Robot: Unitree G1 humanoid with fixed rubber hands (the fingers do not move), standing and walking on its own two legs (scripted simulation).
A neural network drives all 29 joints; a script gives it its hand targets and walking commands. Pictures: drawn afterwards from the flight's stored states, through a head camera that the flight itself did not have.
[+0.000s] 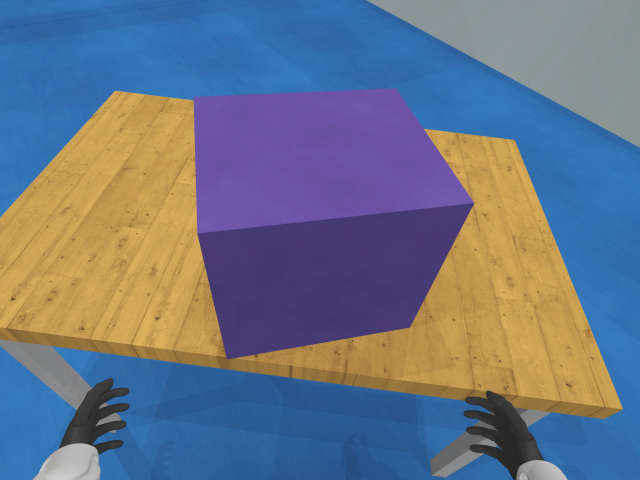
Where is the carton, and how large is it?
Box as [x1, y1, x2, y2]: [194, 88, 473, 358]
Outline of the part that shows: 395,88 194,97 197,233 227,358 409,327 473,202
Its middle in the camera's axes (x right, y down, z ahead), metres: -0.01 -0.02 +0.57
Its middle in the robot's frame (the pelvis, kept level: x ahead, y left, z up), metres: +0.44 +0.04 +0.06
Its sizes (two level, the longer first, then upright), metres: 0.286 0.244 0.275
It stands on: a table, 0.69 m high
